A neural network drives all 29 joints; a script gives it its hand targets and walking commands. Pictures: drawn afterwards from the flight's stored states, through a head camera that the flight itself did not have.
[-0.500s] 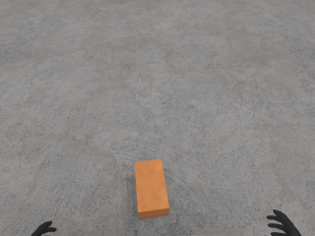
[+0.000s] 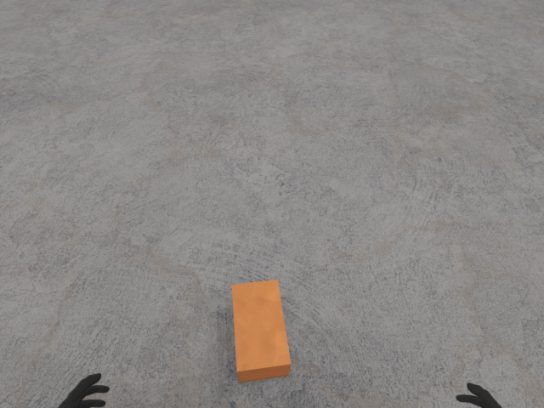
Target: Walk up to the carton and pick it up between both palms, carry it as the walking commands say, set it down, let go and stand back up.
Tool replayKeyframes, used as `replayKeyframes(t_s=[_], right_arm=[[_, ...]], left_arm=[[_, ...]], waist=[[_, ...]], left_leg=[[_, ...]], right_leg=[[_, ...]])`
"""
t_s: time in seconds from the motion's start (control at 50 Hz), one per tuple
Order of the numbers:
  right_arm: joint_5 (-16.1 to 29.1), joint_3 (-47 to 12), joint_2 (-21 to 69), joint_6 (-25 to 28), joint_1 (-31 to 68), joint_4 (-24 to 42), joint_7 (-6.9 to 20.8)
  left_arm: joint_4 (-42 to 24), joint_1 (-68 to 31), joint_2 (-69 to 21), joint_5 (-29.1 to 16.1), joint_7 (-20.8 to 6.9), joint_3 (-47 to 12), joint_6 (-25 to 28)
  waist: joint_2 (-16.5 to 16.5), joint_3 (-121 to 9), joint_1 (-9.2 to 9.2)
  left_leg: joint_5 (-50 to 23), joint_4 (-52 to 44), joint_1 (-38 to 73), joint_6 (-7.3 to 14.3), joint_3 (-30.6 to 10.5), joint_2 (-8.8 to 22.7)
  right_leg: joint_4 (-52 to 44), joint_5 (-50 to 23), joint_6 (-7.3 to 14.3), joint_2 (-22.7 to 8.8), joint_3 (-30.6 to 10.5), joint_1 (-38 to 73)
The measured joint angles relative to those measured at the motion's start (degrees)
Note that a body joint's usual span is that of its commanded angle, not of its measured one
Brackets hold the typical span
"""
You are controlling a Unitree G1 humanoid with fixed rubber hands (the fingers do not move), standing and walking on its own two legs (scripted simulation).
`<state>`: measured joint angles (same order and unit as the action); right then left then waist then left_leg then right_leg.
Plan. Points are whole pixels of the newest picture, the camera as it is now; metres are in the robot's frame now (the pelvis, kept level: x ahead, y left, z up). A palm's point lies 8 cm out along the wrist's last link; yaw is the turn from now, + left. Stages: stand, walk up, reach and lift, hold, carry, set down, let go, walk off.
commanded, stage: stand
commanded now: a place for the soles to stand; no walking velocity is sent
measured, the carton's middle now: (259, 329) +0.46 +0.05 -0.70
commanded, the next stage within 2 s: reach and lift in 0.08 s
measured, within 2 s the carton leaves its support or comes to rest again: neither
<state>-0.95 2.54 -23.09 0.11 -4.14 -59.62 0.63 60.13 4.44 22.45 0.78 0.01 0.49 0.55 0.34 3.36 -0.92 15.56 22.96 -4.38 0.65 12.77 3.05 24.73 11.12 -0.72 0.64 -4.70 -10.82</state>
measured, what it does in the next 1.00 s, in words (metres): lowers itself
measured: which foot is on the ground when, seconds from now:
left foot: down 0.00-1.00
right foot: down 0.00-1.00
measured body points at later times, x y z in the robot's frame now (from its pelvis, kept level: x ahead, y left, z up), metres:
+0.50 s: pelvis -0.01 -0.02 -0.03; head +0.08 -0.01 +0.41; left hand +0.18 +0.28 -0.12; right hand +0.20 -0.27 -0.13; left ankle -0.03 +0.10 -0.74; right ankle +0.03 -0.13 -0.74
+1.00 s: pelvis -0.06 -0.02 -0.08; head +0.12 +0.01 +0.33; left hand +0.28 +0.26 -0.17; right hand +0.31 -0.22 -0.17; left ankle -0.03 +0.10 -0.74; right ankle +0.03 -0.13 -0.74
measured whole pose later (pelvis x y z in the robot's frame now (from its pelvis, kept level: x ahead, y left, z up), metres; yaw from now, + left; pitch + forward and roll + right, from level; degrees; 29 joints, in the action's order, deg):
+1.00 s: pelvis -0.06 -0.02 -0.08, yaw +9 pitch +21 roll -1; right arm 1.6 10.5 -13.9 -14.9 27.7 -38.9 -0.3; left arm 42.6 -32.9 15.3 1.7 0.4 8.3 -15.3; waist -0.7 3.2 -2.6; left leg 21.3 57.2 -56.8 1.0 2.9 2.2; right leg 55.0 18.1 0.1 -2.6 3.4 -57.8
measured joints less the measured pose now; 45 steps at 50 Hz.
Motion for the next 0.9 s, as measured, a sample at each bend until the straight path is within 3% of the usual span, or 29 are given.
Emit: replayKeyframes(t_s=[0.08,0.18,0.24,0.32,0.44,0.58,0.9], right_arm=[[-0.08,-0.03,0.02,0.00,0.07,-0.29,0.07],[-0.89,6.69,2.93,-7.47,-2.93,19.83,1.64],[-1.43,8.71,4.25,-11.78,-1.35,25.53,1.75],[-1.04,8.73,6.35,-13.75,-1.23,28.71,1.48],[0.52,7.00,8.52,-14.41,0.53,29.70,0.55],[1.63,5.67,8.44,-13.91,5.07,29.30,-0.52],[2.96,6.77,9.18,-14.59,24.18,23.11,-1.02]], left_arm=[[0.54,0.51,-0.13,0.02,-0.01,0.01,0.13],[-16.76,-1.80,-2.21,4.57,-3.55,4.96,-7.75],[-22.32,-3.67,-3.02,6.46,-4.69,6.22,-12.13],[-25.77,-3.00,-2.79,6.91,-5.80,5.95,-13.95],[-26.96,-4.44,-3.03,5.95,-6.00,5.81,-14.39],[-26.09,-11.26,-5.07,5.50,-4.34,5.75,-13.80],[-20.00,-29.50,-6.06,1.28,-0.72,6.26,-15.12]], waist=[[-0.32,-0.01,0.18],[-0.90,2.62,-1.72],[-1.82,5.66,-2.19],[-2.02,7.06,-2.70],[-1.47,6.52,-3.32],[-1.04,3.27,-2.03],[-0.91,-0.53,-1.84]], left_leg=[[-0.47,-0.52,0.01,-0.12,-0.26,0.06],[0.39,5.98,-7.81,0.11,-5.57,-1.13],[1.30,8.77,-9.03,0.06,-7.27,-1.11],[2.58,11.24,-9.99,-0.27,-8.56,-0.85],[5.70,17.86,-16.15,-0.69,-9.51,-0.09],[7.97,24.37,-26.21,-0.63,-9.41,0.25],[6.79,32.75,-47.19,0.12,-10.01,-0.63]], right_leg=[[-0.71,-0.46,0.14,0.05,0.27,0.21],[4.45,1.72,0.00,-1.89,4.91,-4.84],[6.11,2.50,0.07,-2.11,6.51,-4.91],[7.99,3.88,0.35,-2.03,7.73,-5.16],[14.01,6.90,0.80,-1.68,8.49,-10.86],[20.53,8.98,0.78,-1.69,8.11,-21.12],[28.67,7.92,0.76,-3.00,8.27,-41.64]])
